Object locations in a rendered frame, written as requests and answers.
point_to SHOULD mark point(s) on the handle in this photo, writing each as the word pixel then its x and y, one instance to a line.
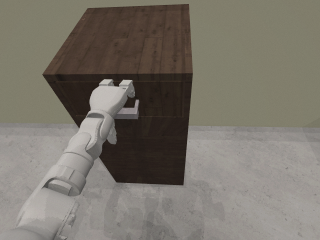
pixel 128 112

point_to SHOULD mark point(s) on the left robot forearm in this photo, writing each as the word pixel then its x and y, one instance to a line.
pixel 68 175

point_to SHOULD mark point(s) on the robot left upper arm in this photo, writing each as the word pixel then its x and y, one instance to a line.
pixel 50 216

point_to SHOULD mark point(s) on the cabinet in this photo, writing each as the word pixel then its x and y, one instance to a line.
pixel 139 43

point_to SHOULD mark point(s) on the drawer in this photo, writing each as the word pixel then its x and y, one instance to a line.
pixel 156 97

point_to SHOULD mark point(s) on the left robot hand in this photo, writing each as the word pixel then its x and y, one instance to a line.
pixel 111 99

